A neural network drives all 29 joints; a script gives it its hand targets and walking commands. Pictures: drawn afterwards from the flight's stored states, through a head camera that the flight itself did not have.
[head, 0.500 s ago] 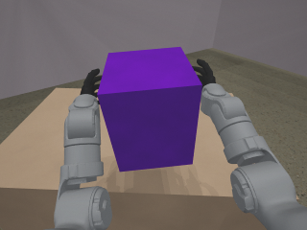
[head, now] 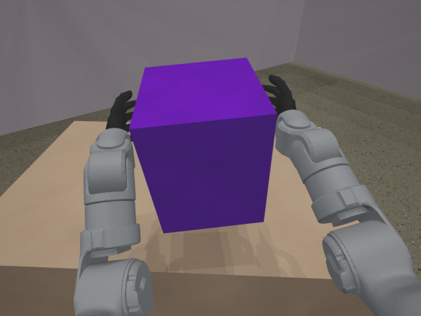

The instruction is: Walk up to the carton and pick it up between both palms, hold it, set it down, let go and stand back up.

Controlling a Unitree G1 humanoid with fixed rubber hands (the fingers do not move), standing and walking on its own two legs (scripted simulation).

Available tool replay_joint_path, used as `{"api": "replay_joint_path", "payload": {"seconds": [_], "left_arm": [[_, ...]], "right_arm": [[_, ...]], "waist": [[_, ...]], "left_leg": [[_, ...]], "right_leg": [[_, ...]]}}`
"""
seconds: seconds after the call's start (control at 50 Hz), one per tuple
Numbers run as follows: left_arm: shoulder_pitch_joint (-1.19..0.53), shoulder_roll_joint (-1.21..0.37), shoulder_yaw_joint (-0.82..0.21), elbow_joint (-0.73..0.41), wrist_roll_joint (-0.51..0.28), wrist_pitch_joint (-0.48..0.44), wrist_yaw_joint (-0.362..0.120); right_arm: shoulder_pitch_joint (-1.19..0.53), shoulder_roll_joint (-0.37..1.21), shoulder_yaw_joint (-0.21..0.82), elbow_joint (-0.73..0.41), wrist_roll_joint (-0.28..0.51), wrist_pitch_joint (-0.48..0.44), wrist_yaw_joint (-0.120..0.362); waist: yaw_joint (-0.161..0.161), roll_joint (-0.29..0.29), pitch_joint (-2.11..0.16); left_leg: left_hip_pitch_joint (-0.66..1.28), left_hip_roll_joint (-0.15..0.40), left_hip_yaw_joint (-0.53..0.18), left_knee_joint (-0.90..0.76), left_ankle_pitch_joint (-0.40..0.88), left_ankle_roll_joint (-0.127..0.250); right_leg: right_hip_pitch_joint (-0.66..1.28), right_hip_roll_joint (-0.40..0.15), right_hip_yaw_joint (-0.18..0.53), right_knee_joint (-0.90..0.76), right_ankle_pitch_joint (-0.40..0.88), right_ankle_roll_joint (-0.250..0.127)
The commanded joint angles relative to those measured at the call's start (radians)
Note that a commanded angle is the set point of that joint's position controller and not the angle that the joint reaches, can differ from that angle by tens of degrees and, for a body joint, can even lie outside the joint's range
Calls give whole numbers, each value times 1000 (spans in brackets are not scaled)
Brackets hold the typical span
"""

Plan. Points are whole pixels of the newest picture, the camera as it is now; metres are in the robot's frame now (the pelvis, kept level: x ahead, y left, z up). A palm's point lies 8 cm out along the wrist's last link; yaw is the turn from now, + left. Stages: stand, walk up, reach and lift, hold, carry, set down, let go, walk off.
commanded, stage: hold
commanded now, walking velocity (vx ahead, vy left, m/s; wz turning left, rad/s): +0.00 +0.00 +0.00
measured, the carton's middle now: (205, 145) +0.39 +0.01 +0.19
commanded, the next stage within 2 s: set down in 0.22 s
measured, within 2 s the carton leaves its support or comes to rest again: neither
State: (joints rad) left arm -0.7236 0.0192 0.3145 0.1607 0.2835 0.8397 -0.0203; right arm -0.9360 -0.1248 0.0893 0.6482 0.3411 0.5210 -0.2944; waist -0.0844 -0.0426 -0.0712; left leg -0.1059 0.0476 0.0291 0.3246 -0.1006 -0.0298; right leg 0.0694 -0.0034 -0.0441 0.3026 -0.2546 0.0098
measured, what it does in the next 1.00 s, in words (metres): stands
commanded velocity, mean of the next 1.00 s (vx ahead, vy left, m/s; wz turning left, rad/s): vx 0.00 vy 0.00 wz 0.00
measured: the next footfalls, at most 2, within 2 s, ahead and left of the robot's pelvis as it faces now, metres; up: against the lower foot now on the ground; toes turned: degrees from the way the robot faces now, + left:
none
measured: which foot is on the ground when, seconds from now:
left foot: down 0.00-1.00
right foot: down 0.00-1.00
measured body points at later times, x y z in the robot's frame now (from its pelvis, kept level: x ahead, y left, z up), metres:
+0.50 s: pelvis +0.00 +0.00 +0.00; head -0.08 +0.01 +0.44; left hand +0.36 +0.16 +0.26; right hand +0.37 -0.13 +0.27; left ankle +0.06 +0.14 -0.75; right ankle -0.05 -0.11 -0.75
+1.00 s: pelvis -0.01 +0.01 +0.00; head -0.04 +0.05 +0.45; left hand +0.37 +0.17 +0.16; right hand +0.38 -0.12 +0.19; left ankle +0.06 +0.14 -0.75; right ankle -0.05 -0.11 -0.75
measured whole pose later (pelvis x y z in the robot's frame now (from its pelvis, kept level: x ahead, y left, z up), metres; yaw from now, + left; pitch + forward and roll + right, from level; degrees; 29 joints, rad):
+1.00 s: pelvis -0.01 +0.01 +0.00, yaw -1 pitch -9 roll +0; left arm -0.59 -0.03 0.29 0.23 0.35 0.52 -0.04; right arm -0.73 -0.01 -0.05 0.72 0.08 0.02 -0.19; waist -0.04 -0.10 0.08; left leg -0.05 0.04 0.05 0.28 -0.07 -0.01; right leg 0.10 -0.02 -0.03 0.28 -0.23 0.01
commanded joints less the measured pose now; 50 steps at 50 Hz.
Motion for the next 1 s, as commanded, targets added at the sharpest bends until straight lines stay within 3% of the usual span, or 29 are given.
{"api": "replay_joint_path", "payload": {"seconds": [0.0,0.14,0.3,0.36,0.44,0.5,0.58,0.7,0.82,0.9,0.98], "left_arm": [[-728,-513,-434,-178,-167,-61,-164],[-724,-500,-476,-314,-182,-30,-179],[-735,-483,-462,-315,-163,-51,-184],[-725,-463,-404,-228,-117,-101,-207],[-641,-440,-265,-41,-8,-179,-263],[-602,-426,-201,33,45,-225,-303],[-582,-427,-192,55,74,-269,-324],[-622,-474,-317,-23,24,-348,-279],[-702,-544,-505,-143,-84,-426,-185],[-664,-542,-496,-122,-81,-429,-151],[-586,-525,-419,-63,-36,-397,-158]], "right_arm": [[-641,619,222,-343,134,-24,97],[-617,614,238,-469,149,5,91],[-690,631,284,-555,127,-36,94],[-712,624,266,-506,65,-103,106],[-645,600,161,-324,-89,-218,152],[-585,582,76,-224,-187,-300,183],[-519,555,9,-152,-269,-399,202],[-489,548,13,-179,-328,-540,221],[-551,586,124,-266,-281,-610,230],[-532,592,160,-236,-258,-593,230],[-490,580,147,-170,-250,-560,228]], "waist": [[-37,64,-340],[-49,108,-352],[-5,71,-381],[20,31,-350],[40,-20,-223],[39,-22,-146],[25,-9,-88],[10,52,-188],[8,113,-442],[41,100,-427],[73,59,-321]], "left_leg": [[366,-96,-1,51,286,-18],[388,-93,-7,73,376,-50],[430,-92,-9,75,349,-27],[444,-93,0,50,294,3],[388,-90,42,-30,149,53],[338,-82,72,-68,82,70],[332,-71,91,-81,82,73],[393,-62,100,-51,172,38],[507,-55,66,27,373,1],[485,-55,55,30,349,14],[433,-58,66,2,274,30]], "right_leg": [[-147,61,-8,-45,406,111],[-127,79,-27,-20,452,97],[-131,76,-40,-26,462,101],[-137,58,-45,-46,439,106],[-111,37,-41,-81,312,87],[-102,25,-43,-96,216,69],[-113,17,-60,-110,172,62],[-103,22,-90,-101,186,43],[-106,27,-81,-67,309,38],[-125,29,-74,-66,282,40],[-133,31,-68,-78,215,41]]}}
